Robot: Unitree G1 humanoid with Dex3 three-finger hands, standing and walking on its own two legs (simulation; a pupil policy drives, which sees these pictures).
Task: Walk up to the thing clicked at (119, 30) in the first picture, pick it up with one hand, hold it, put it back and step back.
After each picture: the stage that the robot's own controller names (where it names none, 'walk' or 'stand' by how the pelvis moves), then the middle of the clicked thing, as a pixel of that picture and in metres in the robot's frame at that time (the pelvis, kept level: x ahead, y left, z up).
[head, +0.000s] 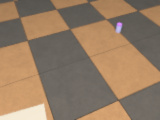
stand; (118, 27) +1.72 -0.50 -0.72
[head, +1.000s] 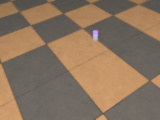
walk; (95, 35) +1.66 -0.06 -0.69
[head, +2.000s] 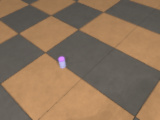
walk; (62, 62) +1.12 +0.27 -0.72
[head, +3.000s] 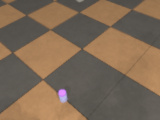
walk; (62, 95) +0.71 +0.22 -0.71
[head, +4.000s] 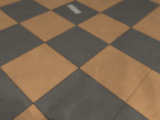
walk; out of the picture +0.47 +0.16 -0.70
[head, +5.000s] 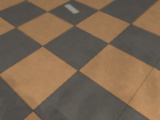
stand; out of the picture +0.41 +0.19 -0.72
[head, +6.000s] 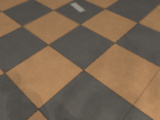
stand; out of the picture +0.40 +0.17 -0.72
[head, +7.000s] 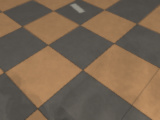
stand; out of the picture +0.42 +0.18 -0.73
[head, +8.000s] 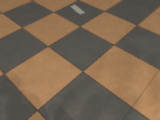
stand; out of the picture +0.41 +0.18 -0.73
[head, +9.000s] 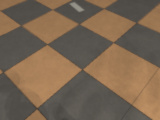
go down; out of the picture +0.41 +0.18 -0.73
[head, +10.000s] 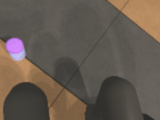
go down; (16, 50) +0.50 +0.22 -0.30
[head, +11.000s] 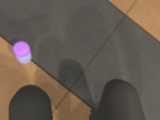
approach; (22, 53) +0.49 +0.21 -0.31
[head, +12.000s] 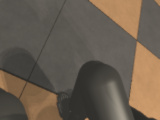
close in; out of the picture +0.48 +0.26 -0.23
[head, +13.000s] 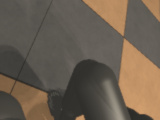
close; out of the picture +0.47 +0.28 -0.24
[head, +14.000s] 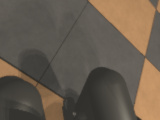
lift; out of the picture +0.41 +0.24 -0.22
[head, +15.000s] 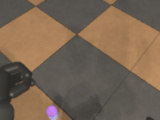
close; (52, 113) +0.39 +0.17 -0.57
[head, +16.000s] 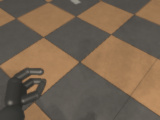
hold; out of the picture +0.36 +0.18 -0.68
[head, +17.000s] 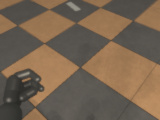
crouch; out of the picture +0.35 +0.18 -0.69
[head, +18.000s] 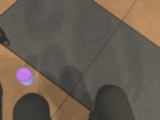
crouch; (25, 77) +0.42 +0.20 -0.37
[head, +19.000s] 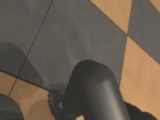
lower; out of the picture +0.40 +0.26 -0.24
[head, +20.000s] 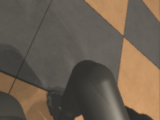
lower; out of the picture +0.40 +0.26 -0.24
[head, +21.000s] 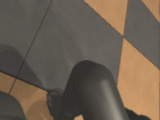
lower; out of the picture +0.40 +0.26 -0.24
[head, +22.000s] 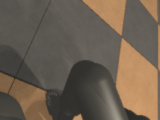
lower; out of the picture +0.40 +0.26 -0.25
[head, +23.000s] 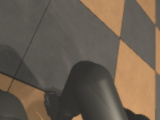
loosen; out of the picture +0.40 +0.24 -0.24
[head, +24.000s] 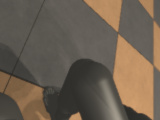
rise; out of the picture +0.36 +0.20 -0.25
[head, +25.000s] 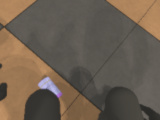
walk; (50, 89) +0.35 +0.14 -0.39
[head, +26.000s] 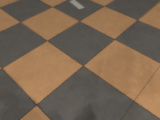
stand; out of the picture +0.27 +0.11 -0.68
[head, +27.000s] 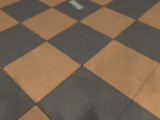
stand; out of the picture +0.28 +0.13 -0.69
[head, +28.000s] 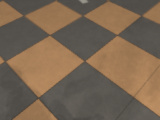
stand; out of the picture +0.27 +0.13 -0.71
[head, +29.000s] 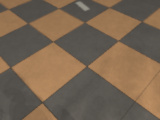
walk; out of the picture +0.29 +0.13 -0.75
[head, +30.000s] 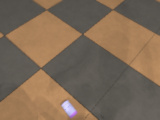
walk; (69, 109) +0.45 +0.08 -0.72
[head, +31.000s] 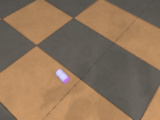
walk; (62, 76) +0.76 +0.14 -0.73
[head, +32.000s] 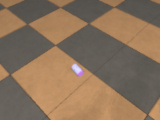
stand; (77, 70) +0.96 +0.09 -0.73
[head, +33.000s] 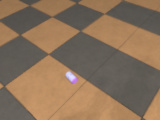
stand; (71, 77) +0.96 +0.12 -0.75
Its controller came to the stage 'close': yes
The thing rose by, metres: 0.04
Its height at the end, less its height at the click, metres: -0.02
